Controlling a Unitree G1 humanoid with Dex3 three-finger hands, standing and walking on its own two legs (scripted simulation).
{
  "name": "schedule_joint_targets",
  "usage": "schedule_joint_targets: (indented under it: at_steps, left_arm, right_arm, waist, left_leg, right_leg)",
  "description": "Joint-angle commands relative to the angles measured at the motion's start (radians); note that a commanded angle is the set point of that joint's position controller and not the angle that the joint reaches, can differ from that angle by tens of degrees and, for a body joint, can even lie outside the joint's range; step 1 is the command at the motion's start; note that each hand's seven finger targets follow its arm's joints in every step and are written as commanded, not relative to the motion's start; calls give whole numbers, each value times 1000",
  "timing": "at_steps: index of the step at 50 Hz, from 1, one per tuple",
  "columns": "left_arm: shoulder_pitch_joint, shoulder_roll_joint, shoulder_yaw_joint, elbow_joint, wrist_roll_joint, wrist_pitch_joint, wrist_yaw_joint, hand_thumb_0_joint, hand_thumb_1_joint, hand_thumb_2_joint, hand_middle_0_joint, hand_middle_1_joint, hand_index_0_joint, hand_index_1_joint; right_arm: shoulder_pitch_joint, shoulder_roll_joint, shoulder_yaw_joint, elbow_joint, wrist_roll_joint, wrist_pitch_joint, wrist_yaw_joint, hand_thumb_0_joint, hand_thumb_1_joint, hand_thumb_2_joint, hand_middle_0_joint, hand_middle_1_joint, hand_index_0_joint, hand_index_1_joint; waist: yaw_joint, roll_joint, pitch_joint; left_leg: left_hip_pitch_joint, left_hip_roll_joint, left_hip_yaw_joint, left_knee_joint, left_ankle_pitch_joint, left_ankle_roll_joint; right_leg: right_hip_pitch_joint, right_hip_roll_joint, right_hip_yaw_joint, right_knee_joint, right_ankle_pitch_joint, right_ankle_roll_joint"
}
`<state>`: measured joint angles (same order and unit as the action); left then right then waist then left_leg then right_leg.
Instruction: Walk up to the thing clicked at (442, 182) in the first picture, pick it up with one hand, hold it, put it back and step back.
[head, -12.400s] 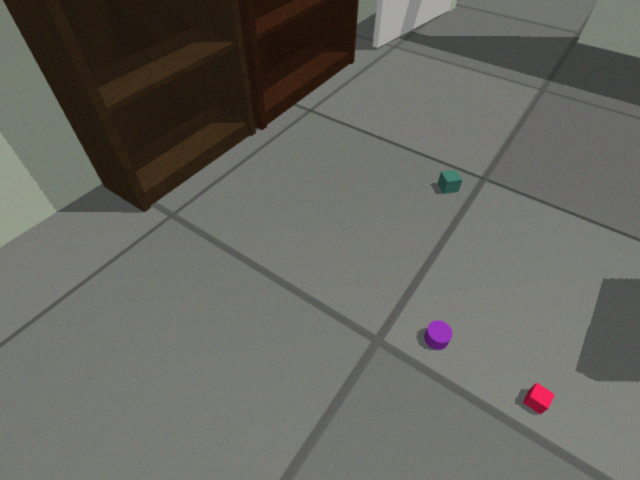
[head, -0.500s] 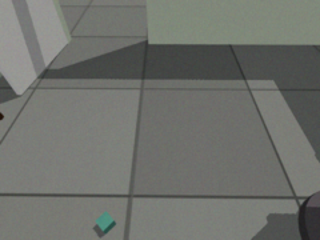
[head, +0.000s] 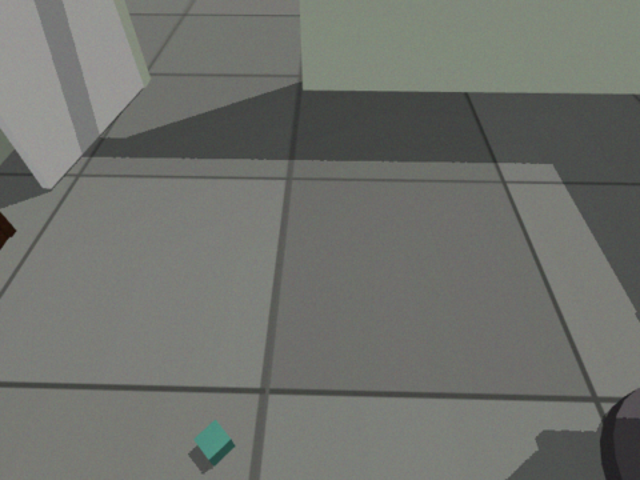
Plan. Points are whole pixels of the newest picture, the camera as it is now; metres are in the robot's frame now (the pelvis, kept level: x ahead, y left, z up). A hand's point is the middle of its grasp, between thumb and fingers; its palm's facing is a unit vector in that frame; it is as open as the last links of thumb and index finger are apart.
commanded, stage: walk up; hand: left
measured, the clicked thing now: (214, 442) +0.36 +0.31 -0.75
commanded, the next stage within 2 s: none
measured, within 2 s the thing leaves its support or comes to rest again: neither
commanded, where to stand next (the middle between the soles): +0.03 +0.02 m, yaw +0 degrees
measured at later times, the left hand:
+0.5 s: hand out of the picture +0.08 +0.25 -0.15, palm faces +0.00 -0.94 -0.35, open 7.3 cm
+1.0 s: hand out of the picture +0.07 +0.33 -0.18, palm faces -0.03 -0.93 -0.38, open 7.3 cm
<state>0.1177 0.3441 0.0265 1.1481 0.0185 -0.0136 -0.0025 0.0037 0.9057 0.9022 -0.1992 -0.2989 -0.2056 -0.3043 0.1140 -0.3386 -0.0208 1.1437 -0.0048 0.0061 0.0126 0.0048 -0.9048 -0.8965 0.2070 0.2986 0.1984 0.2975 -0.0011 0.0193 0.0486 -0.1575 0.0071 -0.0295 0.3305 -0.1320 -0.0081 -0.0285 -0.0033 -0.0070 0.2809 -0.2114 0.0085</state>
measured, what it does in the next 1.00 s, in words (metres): steps on the spot: left foot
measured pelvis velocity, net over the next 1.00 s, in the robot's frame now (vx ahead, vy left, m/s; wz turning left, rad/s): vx -0.04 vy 0.06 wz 0.04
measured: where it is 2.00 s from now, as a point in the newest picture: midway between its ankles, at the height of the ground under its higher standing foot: outside the picture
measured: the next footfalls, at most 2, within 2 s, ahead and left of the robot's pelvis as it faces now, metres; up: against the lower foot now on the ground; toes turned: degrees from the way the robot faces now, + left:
left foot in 0.92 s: -0.04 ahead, +0.18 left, +0.00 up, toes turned -1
right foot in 1.34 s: +0.07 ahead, -0.13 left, +0.00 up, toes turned +1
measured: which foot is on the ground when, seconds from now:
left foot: down 0.00-0.72, up 0.74-0.90, down 0.92-1.00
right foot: down 0.00-0.92, up 0.94-1.00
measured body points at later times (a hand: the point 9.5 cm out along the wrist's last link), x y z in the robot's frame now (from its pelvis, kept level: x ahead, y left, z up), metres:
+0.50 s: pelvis +0.00 +0.00 +0.00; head +0.01 -0.01 +0.45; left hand +0.08 +0.30 -0.13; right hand +0.09 -0.30 -0.13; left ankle +0.03 +0.12 -0.75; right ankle -0.03 -0.12 -0.75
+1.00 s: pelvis -0.04 +0.06 -0.02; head +0.00 +0.08 +0.42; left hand +0.07 +0.38 -0.15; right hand -0.01 -0.26 -0.13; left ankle -0.08 +0.18 -0.75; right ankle -0.04 -0.10 -0.71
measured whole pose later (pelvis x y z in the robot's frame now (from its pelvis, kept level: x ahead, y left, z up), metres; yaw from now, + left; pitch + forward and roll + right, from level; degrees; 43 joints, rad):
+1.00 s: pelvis -0.04 +0.06 -0.02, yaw +2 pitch -3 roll +1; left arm 0.08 0.42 0.07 0.93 0.06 0.06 0.00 0.00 0.91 0.90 -0.20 -0.30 -0.20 -0.30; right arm 0.25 -0.35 -0.07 0.98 -0.03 -0.03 0.00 0.00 -0.91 -0.90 0.21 0.30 0.20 0.30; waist -0.02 -0.08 0.14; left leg -0.19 -0.03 -0.04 0.60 -0.37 -0.01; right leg -0.38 -0.01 0.12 0.96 -0.52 -0.02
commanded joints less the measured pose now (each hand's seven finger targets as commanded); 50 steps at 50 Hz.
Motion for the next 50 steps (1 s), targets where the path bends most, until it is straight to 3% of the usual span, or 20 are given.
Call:
schedule_joint_targets:
  at_steps: [1,27,28,31,33,34,35,36,37,38,40,42,43,44,45,46,47,48,49,50]
  left_arm:
    - [-40,222,36,-63,-7,-20,14,0,900,900,-200,-300,-200,-300]
    - [-56,225,37,-77,-7,-18,16,0,900,900,-200,-300,-200,-300]
    - [-58,291,65,-97,-19,-7,31,0,900,900,-200,-300,-200,-300]
    - [-32,278,69,-132,-30,3,45,0,900,900,-200,-300,-200,-300]
    - [-40,281,74,-158,-28,13,46,0,900,900,-200,-300,-200,-300]
    - [-45,289,77,-173,-24,18,47,0,900,900,-200,-300,-200,-300]
    - [-65,315,84,-189,-17,20,49,0,900,900,-200,-300,-200,-300]
    - [-70,329,90,-208,-5,20,52,0,900,900,-200,-300,-200,-300]
    - [-74,345,98,-232,7,18,55,0,900,900,-200,-300,-200,-300]
    - [-97,346,104,-251,12,16,58,0,900,900,-200,-300,-200,-300]
    - [-142,330,101,-275,20,12,57,0,900,900,-200,-300,-200,-300]
    - [-126,280,80,-279,35,4,45,0,900,900,-200,-300,-200,-300]
    - [-106,243,67,-281,40,5,32,0,900,900,-200,-300,-200,-300]
    - [-134,231,57,-285,40,18,20,0,900,900,-200,-300,-200,-300]
    - [-101,202,60,-299,41,38,8,0,900,900,-200,-300,-200,-300]
    - [-61,157,56,-322,39,49,3,0,900,900,-200,-300,-200,-300]
    - [-2,207,73,-316,35,66,3,0,900,900,-200,-300,-200,-300]
    - [-30,273,93,-313,40,75,1,0,900,900,-200,-300,-200,-300]
    - [-84,312,99,-319,44,73,-5,0,900,900,-200,-300,-200,-300]
    - [-94,322,114,-313,39,75,-17,0,900,900,-200,-300,-200,-300]
  right_arm:
    - [-49,-206,-32,-72,-1,-22,-14,0,-900,-900,200,300,200,300]
    - [-60,-211,-33,-89,-1,-17,-14,0,-900,-900,200,300,200,300]
    - [-78,-280,-64,-100,-8,8,-11,0,-900,-900,200,300,200,300]
    - [-49,-253,-70,-132,4,21,-9,0,-900,-900,200,300,200,300]
    - [-54,-253,-80,-161,2,34,-4,0,-900,-900,200,300,200,300]
    - [-52,-251,-83,-175,2,42,-2,0,-900,-900,200,300,200,300]
    - [-42,-245,-87,-189,-2,52,2,0,-900,-900,200,300,200,300]
    - [-44,-233,-88,-206,-11,65,6,0,-900,-900,200,300,200,300]
    - [-14,-230,-90,-227,-20,76,11,0,-900,-900,200,300,200,300]
    - [19,-240,-98,-235,-22,83,13,0,-900,-900,200,300,200,300]
    - [55,-242,-111,-241,-16,76,22,0,-900,-900,200,300,200,300]
    - [78,-216,-102,-236,-7,45,21,0,-900,-900,200,300,200,300]
    - [88,-194,-91,-218,-6,19,16,0,-900,-900,200,300,200,300]
    - [174,-184,-94,-185,-13,-8,7,0,-900,-900,200,300,200,300]
    - [255,-240,-118,-165,-25,-33,-9,0,-900,-900,200,300,200,300]
    - [297,-360,-142,-174,-51,-54,-30,0,-900,-900,200,300,200,300]
    - [271,-426,-153,-204,-44,-69,-49,0,-900,-900,200,300,200,300]
    - [237,-486,-164,-223,-19,-70,-57,0,-900,-900,200,300,200,300]
    - [174,-484,-174,-232,-14,-78,-66,0,-900,-900,200,300,200,300]
    - [161,-434,-162,-235,-17,-87,-77,0,-900,-900,200,300,200,300]
  waist:
    - [-1,-23,-60]
    - [-3,-15,-61]
    - [6,22,33]
    - [4,-14,-63]
    - [3,-39,-109]
    - [9,-72,-116]
    - [8,-132,-113]
    - [20,-182,-78]
    - [17,-210,-58]
    - [-4,-205,-36]
    - [-35,-190,-37]
    - [-28,-205,-101]
    - [-17,-171,-128]
    - [-73,-132,-134]
    - [-94,7,-120]
    - [-72,185,-68]
    - [-28,89,-76]
    - [-48,62,-81]
    - [-34,44,-17]
    - [-20,7,5]
  left_leg:
    - [65,99,-91,-24,141,38]
    - [67,96,-88,-20,162,37]
    - [1,88,-87,77,373,36]
    - [20,81,-57,135,431,53]
    - [16,65,-57,208,350,58]
    - [17,42,-38,278,235,49]
    - [-17,3,-15,392,37,33]
    - [-86,-34,-25,521,-287,20]
    - [-133,-18,-65,640,-399,19]
    - [-144,9,-113,703,-432,23]
    - [-131,3,-123,723,-441,27]
    - [-116,27,-67,438,-410,29]
    - [-67,3,-19,216,-333,20]
    - [33,-23,38,-9,-165,0]
    - [174,57,-91,-96,-50,-4]
    - [272,238,-434,-47,167,16]
    - [247,364,-531,11,317,84]
    - [135,434,-624,-25,121,223]
    - [116,432,-607,-34,68,271]
    - [144,366,-475,27,124,245]
  right_leg:
    - [-62,-110,78,-49,122,-22]
    - [-43,-114,71,-39,148,-23]
    - [-102,-137,80,63,399,-28]
    - [-71,-136,63,144,468,-56]
    - [-91,-164,90,156,393,-90]
    - [-126,-208,130,133,361,-123]
    - [-142,-285,197,113,388,-180]
    - [-174,-375,268,90,462,-250]
    - [-210,-443,310,82,487,-301]
    - [-265,-464,312,90,474,-320]
    - [-285,-384,212,131,422,-280]
    - [-169,-273,130,198,272,-190]
    - [-127,-208,89,255,152,-149]
    - [-149,-142,38,372,37,-119]
    - [-275,-66,15,597,-139,-86]
    - [-554,47,95,774,-437,-37]
    - [-594,34,188,803,-390,-42]
    - [-533,-18,212,804,-373,-44]
    - [-576,-52,237,843,-339,-37]
    - [-593,-54,276,872,-285,-29]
